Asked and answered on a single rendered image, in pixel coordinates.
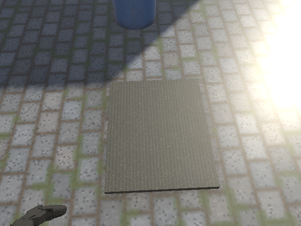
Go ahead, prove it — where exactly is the robot left hand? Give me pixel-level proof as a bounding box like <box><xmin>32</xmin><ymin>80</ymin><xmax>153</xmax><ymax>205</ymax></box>
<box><xmin>10</xmin><ymin>204</ymin><xmax>67</xmax><ymax>226</ymax></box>

